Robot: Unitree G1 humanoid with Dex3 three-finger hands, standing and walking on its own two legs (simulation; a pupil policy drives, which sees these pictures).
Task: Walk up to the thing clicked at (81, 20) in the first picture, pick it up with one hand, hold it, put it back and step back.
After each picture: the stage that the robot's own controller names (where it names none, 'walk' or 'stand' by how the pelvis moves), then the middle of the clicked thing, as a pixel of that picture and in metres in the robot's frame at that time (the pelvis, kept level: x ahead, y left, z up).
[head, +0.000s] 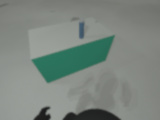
stand; (81, 29) +1.05 +0.17 -0.04
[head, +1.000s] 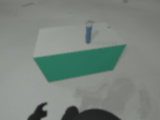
rise first; (88, 34) +0.96 +0.10 -0.02
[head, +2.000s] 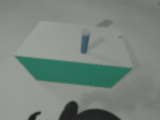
rise first; (84, 42) +0.67 +0.14 -0.02
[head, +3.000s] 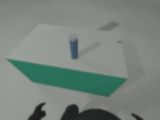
stand; (74, 48) +0.59 +0.18 +0.00
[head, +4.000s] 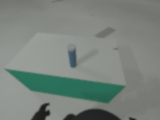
stand; (72, 57) +0.54 +0.18 -0.04
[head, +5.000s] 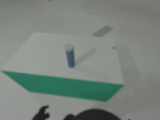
stand; (70, 57) +0.53 +0.19 -0.04
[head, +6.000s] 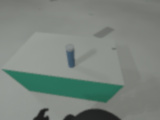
stand; (70, 57) +0.54 +0.19 -0.04
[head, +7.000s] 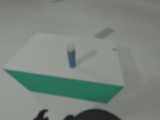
stand; (71, 57) +0.54 +0.19 -0.04
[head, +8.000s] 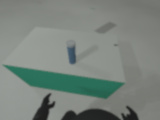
rise first; (71, 53) +0.55 +0.19 -0.04
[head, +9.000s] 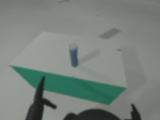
rise first; (73, 56) +0.55 +0.20 -0.04
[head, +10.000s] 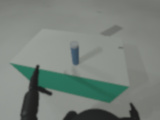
go down; (75, 54) +0.55 +0.18 -0.03
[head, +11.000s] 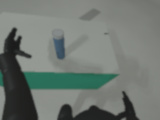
go down; (59, 46) +0.53 +0.19 +0.02
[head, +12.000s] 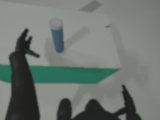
close in; (58, 38) +0.55 +0.19 +0.04
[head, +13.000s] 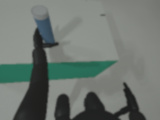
close; (46, 31) +0.56 +0.20 +0.08
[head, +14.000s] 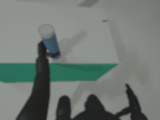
lift; (52, 45) +0.48 +0.19 +0.06
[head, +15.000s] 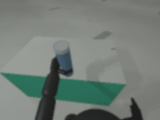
lift; (65, 61) +0.32 +0.15 +0.18
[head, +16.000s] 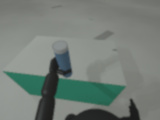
hold; (64, 62) +0.32 +0.17 +0.17
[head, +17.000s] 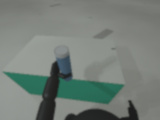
hold; (65, 66) +0.32 +0.16 +0.14
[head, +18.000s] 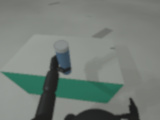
crouch; (64, 60) +0.35 +0.17 +0.15
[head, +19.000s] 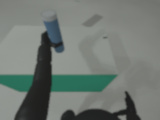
lower; (55, 35) +0.50 +0.19 +0.19
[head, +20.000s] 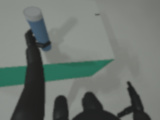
lower; (41, 33) +0.54 +0.21 +0.08
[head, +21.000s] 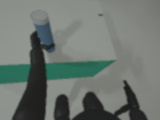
lower; (46, 36) +0.53 +0.19 +0.07
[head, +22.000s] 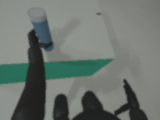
lower; (44, 34) +0.54 +0.19 +0.07
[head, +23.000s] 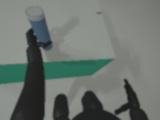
lower; (42, 33) +0.54 +0.20 +0.08
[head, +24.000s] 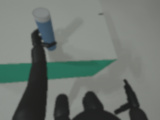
open; (47, 33) +0.54 +0.18 +0.07
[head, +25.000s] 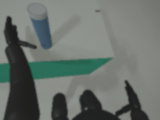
withdraw; (43, 31) +0.54 +0.19 +0.08
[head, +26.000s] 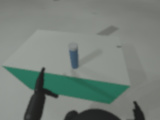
sink last; (74, 57) +0.50 +0.17 +0.01
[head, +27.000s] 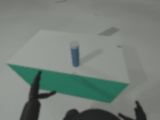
stand; (75, 55) +0.53 +0.17 +0.01
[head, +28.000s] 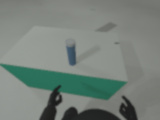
stand; (71, 53) +0.52 +0.18 +0.02
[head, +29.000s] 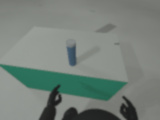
stand; (71, 54) +0.51 +0.18 +0.02
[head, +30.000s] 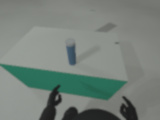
stand; (71, 53) +0.52 +0.18 +0.02
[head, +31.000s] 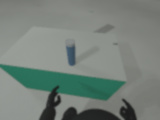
stand; (71, 53) +0.52 +0.18 +0.02
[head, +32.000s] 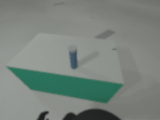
stand; (73, 58) +0.54 +0.17 -0.04
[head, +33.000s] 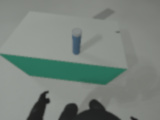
walk; (76, 43) +0.59 +0.13 -0.02
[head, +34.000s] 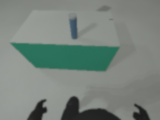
walk; (73, 27) +0.80 +0.21 -0.01
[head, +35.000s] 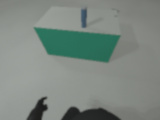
stand; (83, 17) +1.11 +0.16 -0.01
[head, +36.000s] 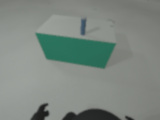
stand; (83, 26) +1.12 +0.17 -0.04
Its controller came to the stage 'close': yes
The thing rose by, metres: 0.20
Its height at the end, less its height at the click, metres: +0.00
